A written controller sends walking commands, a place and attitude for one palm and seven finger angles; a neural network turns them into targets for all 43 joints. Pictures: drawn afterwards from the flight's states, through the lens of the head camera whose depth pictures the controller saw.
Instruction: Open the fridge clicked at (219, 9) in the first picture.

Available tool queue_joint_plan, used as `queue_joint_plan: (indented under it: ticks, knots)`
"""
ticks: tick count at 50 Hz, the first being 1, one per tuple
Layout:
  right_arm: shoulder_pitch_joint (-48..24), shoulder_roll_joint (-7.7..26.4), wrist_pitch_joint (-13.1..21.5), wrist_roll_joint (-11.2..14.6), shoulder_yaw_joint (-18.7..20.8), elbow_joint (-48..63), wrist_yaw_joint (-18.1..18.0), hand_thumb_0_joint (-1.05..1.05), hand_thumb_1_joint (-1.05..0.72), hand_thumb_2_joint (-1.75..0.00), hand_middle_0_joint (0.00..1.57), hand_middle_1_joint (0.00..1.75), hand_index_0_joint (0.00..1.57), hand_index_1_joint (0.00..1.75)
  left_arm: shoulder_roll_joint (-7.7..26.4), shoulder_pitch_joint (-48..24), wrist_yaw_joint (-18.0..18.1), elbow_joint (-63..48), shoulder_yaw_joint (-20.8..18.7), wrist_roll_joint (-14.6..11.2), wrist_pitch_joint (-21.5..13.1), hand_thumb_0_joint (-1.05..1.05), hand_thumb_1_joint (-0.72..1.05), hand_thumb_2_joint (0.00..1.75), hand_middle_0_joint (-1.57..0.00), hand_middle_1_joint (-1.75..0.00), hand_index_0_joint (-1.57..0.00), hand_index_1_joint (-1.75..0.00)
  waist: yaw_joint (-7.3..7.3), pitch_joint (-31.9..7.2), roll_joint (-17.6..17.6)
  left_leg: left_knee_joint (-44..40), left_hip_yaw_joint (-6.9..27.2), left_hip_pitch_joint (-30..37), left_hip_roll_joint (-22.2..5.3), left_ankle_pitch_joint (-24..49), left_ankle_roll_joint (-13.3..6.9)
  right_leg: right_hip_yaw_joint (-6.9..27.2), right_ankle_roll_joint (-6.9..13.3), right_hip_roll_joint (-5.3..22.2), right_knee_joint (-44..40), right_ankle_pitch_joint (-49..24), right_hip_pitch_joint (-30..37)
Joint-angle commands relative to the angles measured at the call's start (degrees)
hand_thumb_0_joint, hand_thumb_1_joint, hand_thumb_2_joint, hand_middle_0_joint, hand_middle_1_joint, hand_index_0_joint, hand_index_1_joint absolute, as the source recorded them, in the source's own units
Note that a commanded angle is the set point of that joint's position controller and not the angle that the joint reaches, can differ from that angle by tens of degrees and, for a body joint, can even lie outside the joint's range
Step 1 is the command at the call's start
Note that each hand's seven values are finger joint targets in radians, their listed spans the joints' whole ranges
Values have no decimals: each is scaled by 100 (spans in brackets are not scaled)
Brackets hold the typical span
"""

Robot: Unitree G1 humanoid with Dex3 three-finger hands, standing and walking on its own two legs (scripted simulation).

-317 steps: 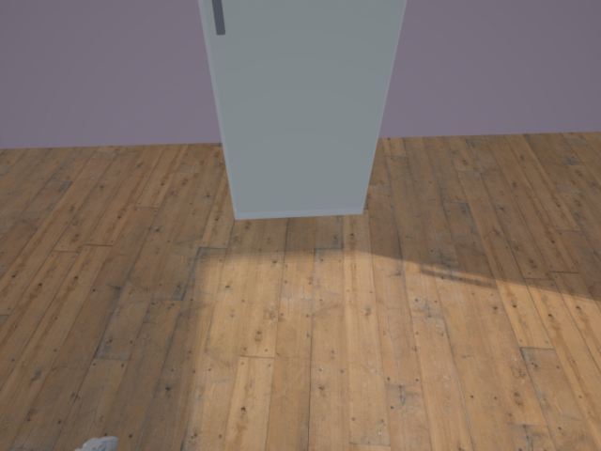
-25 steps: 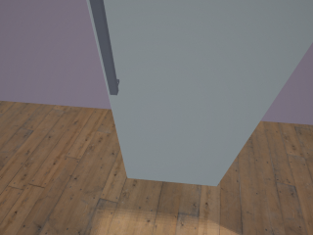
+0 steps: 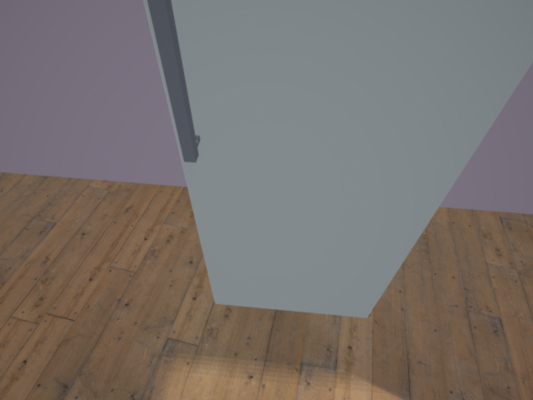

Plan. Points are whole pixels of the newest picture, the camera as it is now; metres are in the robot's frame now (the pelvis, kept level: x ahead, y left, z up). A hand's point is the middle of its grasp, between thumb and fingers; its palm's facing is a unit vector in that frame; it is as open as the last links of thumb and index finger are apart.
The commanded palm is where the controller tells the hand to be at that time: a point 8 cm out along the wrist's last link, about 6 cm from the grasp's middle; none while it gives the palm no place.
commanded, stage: look again from close up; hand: left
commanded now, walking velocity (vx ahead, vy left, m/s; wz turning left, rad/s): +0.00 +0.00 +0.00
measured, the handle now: (178, 68) +0.52 +0.18 +0.24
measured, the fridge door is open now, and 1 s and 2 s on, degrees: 0 0 0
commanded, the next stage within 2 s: raise the hand to about handle height in 0.12 s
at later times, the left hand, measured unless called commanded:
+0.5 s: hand (151, 341) +0.19 +0.18 +0.02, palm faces +0.03 -1.00 -0.05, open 7.9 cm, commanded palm +0.12 +0.24 -0.02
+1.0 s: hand (107, 322) +0.20 +0.23 +0.05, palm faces +0.01 -1.00 -0.08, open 10.7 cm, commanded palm +0.16 +0.28 +0.06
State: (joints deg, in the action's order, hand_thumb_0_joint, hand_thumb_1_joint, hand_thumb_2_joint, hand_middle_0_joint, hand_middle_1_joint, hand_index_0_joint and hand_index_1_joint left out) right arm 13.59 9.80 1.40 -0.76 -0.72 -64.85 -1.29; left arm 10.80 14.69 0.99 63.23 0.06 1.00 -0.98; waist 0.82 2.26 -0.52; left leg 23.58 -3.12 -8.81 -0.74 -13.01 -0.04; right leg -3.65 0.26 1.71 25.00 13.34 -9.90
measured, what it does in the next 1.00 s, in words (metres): stands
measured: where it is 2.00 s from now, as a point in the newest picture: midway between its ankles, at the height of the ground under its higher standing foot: outside the picture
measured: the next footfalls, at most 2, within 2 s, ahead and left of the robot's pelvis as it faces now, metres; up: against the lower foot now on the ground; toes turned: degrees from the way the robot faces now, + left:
none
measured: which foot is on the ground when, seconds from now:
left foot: down 0.00-1.00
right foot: down 0.00-1.00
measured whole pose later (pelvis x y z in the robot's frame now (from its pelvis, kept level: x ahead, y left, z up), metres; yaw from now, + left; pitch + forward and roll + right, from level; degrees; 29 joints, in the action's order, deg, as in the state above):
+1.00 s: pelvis -0.01 +0.00 -0.03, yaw +1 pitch +4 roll -1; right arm 15.4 10.9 15.1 2.8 -3.4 -33.5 -4.2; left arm 18.3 20.8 -20.9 -3.7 -16.5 -20.0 -10.8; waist 0.4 -3.6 2.3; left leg 46.5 -0.9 -28.0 -2.1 -22.9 -0.3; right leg -5.3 0.3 1.4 43.8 21.5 -26.6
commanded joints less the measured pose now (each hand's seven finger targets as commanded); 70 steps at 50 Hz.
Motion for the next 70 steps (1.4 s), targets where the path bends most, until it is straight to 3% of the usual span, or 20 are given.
queue_joint_plan:
  ticks: [1,10,11,12,13,14,15,16,17,20,23,25,28,30,33,36,45,52,60,70]
  knots:
    - [215,678,65,-10,129,182,-18,0,-90,-90,20,30,20,30,690,232,69,-200,-134,-14,-79,0,90,90,-20,-30,-20,-30,-31,54,26,-446,501,-265,-522,585,-108,590,190,528,-483,-466,-35]
    - [229,637,52,-9,130,166,-21,0,-90,-90,20,30,20,30,656,295,68,-184,-131,-15,-73,0,90,90,-20,-30,-20,-30,-23,137,51,-464,498,-299,-512,434,-101,610,191,520,-559,-242,-115]
    - [-209,649,89,58,145,524,17,0,-90,-90,20,30,20,30,526,870,314,63,-70,20,-161,0,90,90,-20,-30,-20,-30,155,103,-16,778,216,-491,-555,700,58,925,62,875,-419,-2634,-121]
    - [-40,1557,903,358,244,2547,-248,0,-90,-90,20,30,20,30,1918,-3527,217,-8865,-917,-1269,-1440,0,88,89,-20,-32,-20,-32,-563,-2707,1140,-27,272,984,105,1030,-111,401,126,249,49,-1801,568]
    - [-566,951,1335,367,43,2354,-503,0,-90,-90,20,30,20,30,2383,-2502,552,-8523,-1384,-899,-1389,0,85,88,-20,-33,-20,-33,-179,-2124,1595,17,-23,960,0,977,-92,339,161,-16,303,-956,215]
    - [-397,790,1608,306,140,2507,-445,0,-90,-90,20,30,20,30,406,432,526,-7096,-306,-931,-690,0,83,87,-21,-34,-21,-34,-99,-1655,1319,-137,155,380,-93,933,-45,-192,182,-90,442,-349,-118]
    - [-301,918,1661,414,195,2274,-443,0,-90,-90,20,30,20,30,53,635,510,-6520,-371,-1156,-492,0,81,86,-21,-36,-21,-36,-240,-905,594,10,304,-130,-26,453,14,-243,94,-94,315,-182,-514]
    - [-443,1056,1746,383,273,2685,-415,0,-90,-90,20,30,20,30,155,152,369,-6965,-378,-1222,-792,0,78,85,-21,-37,-21,-37,-355,-186,251,195,400,-558,22,-33,-14,-243,33,-75,244,160,-955]
    - [-427,1122,1805,276,371,2740,-388,0,-90,-90,20,30,20,30,285,311,224,-6511,-637,-1214,-1127,0,76,84,-21,-39,-21,-39,-393,-6,-383,432,397,-984,67,-467,-25,-245,-5,-81,261,709,-1388]
    - [-593,1056,1801,162,530,3216,-118,0,-90,-90,20,30,20,30,-27,2104,-763,-5172,-929,-1436,-2333,0,69,81,-22,-43,-22,-43,162,-28,-1283,1226,228,-2187,168,-735,107,-169,45,-142,932,1442,-1973]
    - [-743,1226,1685,183,693,3812,185,0,-90,-90,20,30,20,30,496,2498,-2036,-5047,-1301,-1570,-3330,0,62,78,-22,-48,-22,-48,225,-428,-731,2019,97,-2591,243,-511,115,188,173,-38,1514,950,-1885]
    - [-886,1201,1607,305,650,4269,137,0,-90,-90,20,30,20,30,841,2194,-2406,-5757,-1581,-1778,-3162,0,57,76,-22,-51,-22,-51,334,-964,-522,2187,-25,-2818,300,-569,2,413,118,51,1612,963,-1816]
    - [-769,1135,1497,326,568,4578,-55,0,-90,-90,20,30,20,30,951,1413,-2271,-6923,-1870,-2206,-2730,0,50,73,-23,-55,-23,-55,271,-1230,-186,2237,87,-2755,271,-731,-51,499,40,-13,1596,1427,-1911]
    - [-514,1055,1506,298,545,4581,-131,0,-90,-90,20,30,20,30,992,854,-1966,-8002,-1816,-2103,-2768,0,46,71,-23,-58,-23,-58,80,-1548,426,2322,153,-2356,182,-505,-103,481,43,-51,1659,1074,-2004]
    - [-221,1078,1551,220,428,4367,-216,0,-90,-90,20,30,20,30,1012,40,-1714,-8762,-1369,-1828,-2989,0,39,68,-24,-63,-24,-63,-307,-1477,483,2415,380,-2128,72,-218,-167,274,72,-195,1899,380,-2240]
    - [-216,1122,1655,295,374,4160,-293,0,-90,-90,20,30,20,30,1016,21,-1896,-8414,-1169,-1736,-2891,0,32,65,-24,-68,-24,-68,-434,-1275,654,2345,466,-2042,35,-425,-169,217,69,-198,1741,526,-2378]
    - [-604,1046,1686,388,204,4170,-379,0,-90,-90,20,30,20,30,1586,533,-2194,-7735,-2324,-2257,-1333,0,11,56,-26,-81,-26,-81,160,-1592,216,1605,487,-1697,51,248,-108,25,29,-155,1260,-189,-1054]
    - [-450,1115,1904,393,158,4102,-312,0,-90,-90,20,30,20,30,1489,236,-2139,-7917,-2186,-2266,-1243,0,-6,49,-27,-92,-27,-92,91,-1244,172,1252,461,-1394,38,257,-90,-98,10,-202,1039,-217,-1089]
    - [-447,1191,2029,428,87,3979,-458,0,-90,-90,20,30,20,30,2097,-912,-2191,-8246,-2574,-2243,-938,0,-24,41,-28,-103,-28,-103,133,-1312,618,850,513,-724,41,448,-107,-113,65,-184,715,-358,-654]
    - [-592,1204,1936,473,-42,3943,-504,0,-90,-90,20,30,20,30,2414,-1922,-2449,-7714,-2788,-2261,-63,0,-48,31,-30,-118,-30,-118,217,-1002,599,371,546,-267,51,697,-96,-133,79,-218,274,-739,-273]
